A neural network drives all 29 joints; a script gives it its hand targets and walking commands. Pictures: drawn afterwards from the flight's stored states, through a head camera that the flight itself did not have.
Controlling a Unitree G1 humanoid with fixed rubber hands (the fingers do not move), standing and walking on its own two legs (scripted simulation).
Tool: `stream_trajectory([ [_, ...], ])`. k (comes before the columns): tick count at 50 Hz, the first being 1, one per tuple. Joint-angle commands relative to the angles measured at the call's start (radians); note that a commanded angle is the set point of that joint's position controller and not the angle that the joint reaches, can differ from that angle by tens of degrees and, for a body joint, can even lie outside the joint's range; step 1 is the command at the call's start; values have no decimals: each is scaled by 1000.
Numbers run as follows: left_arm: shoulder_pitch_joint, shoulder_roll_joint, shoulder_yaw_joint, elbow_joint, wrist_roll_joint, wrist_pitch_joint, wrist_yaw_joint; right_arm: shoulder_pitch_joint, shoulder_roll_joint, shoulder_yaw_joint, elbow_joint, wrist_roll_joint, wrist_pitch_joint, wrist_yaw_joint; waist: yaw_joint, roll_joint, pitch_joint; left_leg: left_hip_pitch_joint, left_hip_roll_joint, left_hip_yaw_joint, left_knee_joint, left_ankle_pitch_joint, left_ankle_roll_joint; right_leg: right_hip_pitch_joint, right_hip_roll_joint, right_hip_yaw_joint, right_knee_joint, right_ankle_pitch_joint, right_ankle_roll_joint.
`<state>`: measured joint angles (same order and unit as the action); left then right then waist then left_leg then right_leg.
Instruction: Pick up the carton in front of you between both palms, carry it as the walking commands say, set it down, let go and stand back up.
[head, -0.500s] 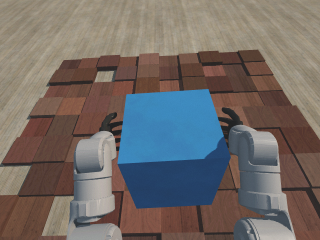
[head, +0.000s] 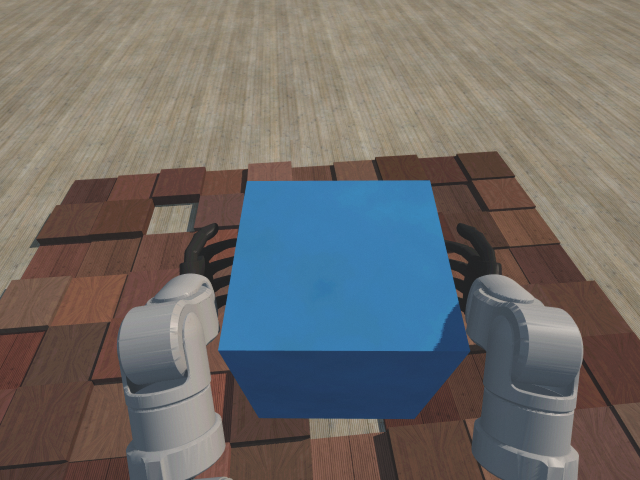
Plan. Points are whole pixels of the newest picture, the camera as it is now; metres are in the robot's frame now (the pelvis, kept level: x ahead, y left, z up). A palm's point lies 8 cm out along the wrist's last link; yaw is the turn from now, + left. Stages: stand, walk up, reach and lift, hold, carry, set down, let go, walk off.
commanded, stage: carry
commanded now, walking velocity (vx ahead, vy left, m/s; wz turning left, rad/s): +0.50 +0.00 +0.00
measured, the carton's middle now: (337, 309) +0.32 -0.01 +0.07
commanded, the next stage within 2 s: none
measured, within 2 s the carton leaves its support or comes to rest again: neither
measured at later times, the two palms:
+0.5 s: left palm (274, 166) +0.65 +0.08 +0.06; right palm (429, 157) +0.68 -0.21 +0.05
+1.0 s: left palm (298, 73) +0.98 +0.04 +0.09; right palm (421, 74) +0.99 -0.26 +0.08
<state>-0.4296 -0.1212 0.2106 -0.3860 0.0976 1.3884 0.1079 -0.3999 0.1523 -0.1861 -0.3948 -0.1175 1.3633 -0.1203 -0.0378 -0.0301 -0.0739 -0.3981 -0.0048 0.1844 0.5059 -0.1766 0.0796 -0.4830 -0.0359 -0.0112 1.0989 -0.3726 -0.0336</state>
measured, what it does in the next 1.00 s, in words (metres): goes down: right foot, then left foot 0.04 m lower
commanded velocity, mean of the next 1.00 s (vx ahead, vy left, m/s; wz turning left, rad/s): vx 0.14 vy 0.00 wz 0.00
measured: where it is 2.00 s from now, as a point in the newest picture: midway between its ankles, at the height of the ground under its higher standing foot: (314, 283)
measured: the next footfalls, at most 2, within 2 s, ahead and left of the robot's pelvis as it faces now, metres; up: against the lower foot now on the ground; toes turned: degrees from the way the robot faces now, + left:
right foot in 0.30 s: +0.37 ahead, -0.15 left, -0.01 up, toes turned +0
left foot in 0.66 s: +0.45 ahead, +0.00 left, -0.05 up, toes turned +4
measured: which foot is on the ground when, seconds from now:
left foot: down 0.00-0.36, up 0.38-0.64, down 0.66-0.96, up 0.98-1.00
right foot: up 0.00-0.28, down 0.30-0.70, up 0.72-0.92, down 0.94-1.00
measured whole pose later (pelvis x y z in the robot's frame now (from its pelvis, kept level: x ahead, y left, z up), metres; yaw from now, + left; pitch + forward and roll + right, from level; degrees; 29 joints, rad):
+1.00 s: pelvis +0.60 -0.11 -0.07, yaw +4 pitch +5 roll +0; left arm -0.78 -0.03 0.25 -0.03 0.07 1.24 0.13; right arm -0.77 -0.03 -0.23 -0.06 0.00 1.25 -0.17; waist -0.05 0.05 0.04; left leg -0.25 -0.02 -0.03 0.88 -0.51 0.03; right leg -0.59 0.05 -0.12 0.61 -0.06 -0.34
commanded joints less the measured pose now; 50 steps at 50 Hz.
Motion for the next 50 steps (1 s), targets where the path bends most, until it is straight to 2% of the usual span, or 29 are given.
stream_trajectory([
  [1, -583, -805, -701, 18, -386, -11, -234, -649, 797, 739, -11, 481, 0, 256, 10, 127, -341, 322, 275, -327, -254, 26, 119, -108, -60, 22, -126, 107, 16],
  [8, -690, -802, -670, 278, -372, -59, -225, -773, 802, 712, 271, 487, -50, 266, -17, 121, -252, 345, 231, -214, -228, 75, 101, -158, -72, -20, -425, 410, 26],
  [15, -871, -880, -566, 528, -415, -150, -236, -927, 894, 604, 482, 474, -146, 246, -2, 146, -209, 407, 211, -143, -48, 260, 17, 48, -36, -89, -648, 432, -5],
  [16, -850, -888, -544, 573, -411, -162, -236, -935, 907, 592, 507, 474, -155, 242, 33, 112, -248, 414, 161, -85, 125, 354, -21, 164, -6, -132, -728, 521, -4],
  [17, -879, -893, -534, 587, -408, -178, -235, -952, 934, 588, 533, 485, -162, 240, 40, -58, -333, 296, 90, -37, 357, 302, -57, 422, 11, -165, -698, 594, -25],
  [18, -843, -908, -516, 608, -410, -190, -237, -985, 944, 593, 523, 499, -171, 234, 98, -168, -413, 60, 68, -52, 556, -5, -92, 682, -117, -34, -623, 790, -43],
  [19, -830, -918, -498, 605, -417, -199, -233, -1001, 976, 600, 520, 508, -176, 228, 100, -269, -435, -151, 4, -94, 680, -420, -106, 799, -222, 141, -540, 1118, -37],
  [20, -808, -917, -470, 616, -414, -201, -228, -1002, 956, 572, 564, 504, -185, 220, 84, -153, -305, -160, -24, -69, 734, -412, -94, 624, -194, 184, -608, 1508, 50],
  [21, -952, -882, -486, 500, -397, -213, -219, -986, 1078, 581, 567, 522, -181, 219, 79, -291, -507, -308, -41, -146, 684, -367, -105, 903, -363, 336, -581, 1551, -175],
  [22, -995, -960, -514, 450, -423, -221, -216, -1060, 1069, 587, 475, 527, -186, 216, 76, -260, -582, -220, 28, -190, 689, -352, -97, 809, -361, 344, -608, 1191, -215],
  [23, -1031, -992, -527, 379, -442, -237, -216, -1126, 1078, 614, 411, 543, -191, 211, 56, -248, -550, -127, 46, -201, 561, -343, -98, 648, -291, 284, -675, 928, -197],
  [24, -1066, -1024, -559, 318, -461, -243, -216, -1155, 1095, 624, 370, 559, -197, 207, 54, -144, -504, -37, 49, -198, 356, -322, -110, 532, -249, 229, -768, 678, -168],
  [26, -1078, -1064, -614, 257, -487, -252, -215, -1125, 1096, 644, 325, 545, -218, 195, 86, -105, -457, -96, 32, -170, 242, -130, -113, 647, -215, 151, -732, 1015, -164],
  [28, -950, -1058, -652, 266, -479, -259, -212, -980, 1105, 666, 354, 510, -230, 192, 117, -101, -482, -199, 16, -155, 136, -43, -113, 835, -175, 119, -652, 1179, -174],
  [30, -874, -1064, -701, 269, -468, -272, -216, -855, 1063, 665, 368, 457, -248, 192, 114, -98, -495, -216, 13, -153, 1, 59, -106, 897, -148, 92, -602, 1210, -166],
  [32, -870, -1059, -753, 263, -476, -288, -225, -779, 1013, 660, 372, 412, -259, 199, 95, -46, -480, -25, -1, -136, -171, 267, -89, 748, -101, 38, -557, 1082, -136],
  [34, -930, -1043, -803, 247, -519, -293, -236, -791, 960, 646, 365, 369, -268, 210, 57, 128, -433, 415, -42, -44, -317, 714, -56, 370, 22, -78, -487, 715, -62],
  [36, -1016, -1023, -831, 246, -565, -278, -244, -751, 877, 609, 426, 338, -267, 203, -37, 318, -400, 1155, 194, -294, -63, 1189, 114, -417, 96, -43, -250, -153, 44],
  [37, -971, -982, -822, 257, -544, -275, -243, -737, 862, 606, 402, 351, -259, 200, -67, 200, -373, 1036, 165, -313, -94, 1245, 71, -378, 129, -65, -143, -168, 20],
  [38, -983, -979, -805, 284, -556, -268, -241, -774, 796, 582, 390, 347, -251, 194, -80, 267, -397, 1213, 276, -352, 96, 1705, 119, -595, 142, -96, 23, -300, 33],
  [39, -949, -968, -775, 316, -547, -253, -235, -801, 757, 575, 378, 340, -242, 183, -98, 284, -474, 1343, 353, -409, 177, 1647, 171, -776, 100, -14, 69, -309, 31],
  [41, -933, -904, -708, 271, -524, -224, -220, -888, 803, 625, 271, 401, -213, 174, -87, 185, -546, 1176, 300, -397, 134, 1084, 148, -712, 12, 43, 25, -235, 29],
  [42, -955, -875, -683, 242, -505, -209, -210, -956, 821, 657, 213, 447, -200, 175, -77, 139, -536, 1053, 256, -371, 140, 1067, 134, -616, 26, -14, -83, -147, 33],
  [44, -955, -822, -637, 227, -443, -185, -185, -1070, 836, 709, 145, 526, -177, 180, -36, 85, -454, 566, 151, -249, 100, 915, 96, -160, 81, -110, -439, 236, 34],
  [46, -909, -770, -593, 256, -399, -162, -167, -1126, 821, 717, 147, 570, -152, 185, 43, 89, -443, 212, 108, -177, 169, 775, 36, 322, 143, -166, -589, 542, -1],
  [47, -925, -749, -585, 267, -388, -149, -165, -1134, 811, 710, 176, 575, -140, 190, 83, 90, -455, 118, 96, -158, 246, 665, -5, 499, 93, -142, -667, 700, -25],
  [48, -946, -734, -580, 284, -381, -137, -169, -1136, 795, 692, 209, 570, -128, 196, 74, -4, -486, -32, 36, -142, 394, 138, -51, 682, -84, 13, -625, 1149, -75],
  [49, -952, -713, -553, 316, -373, -131, -166, -1137, 800, 670, 236, 573, -102, 203, 81, -199, -632, -82, -67, -198, 569, -442, -93, 823, -352, 325, -554, 1668, -169],
  [50, -938, -705, -538, 337, -366, -120, -164, -1117, 810, 657, 304, 578, -82, 208, 58, -138, -706, -19, -15, -289, 624, -462, -80, 814, -377, 364, -576, 1499, -183],
])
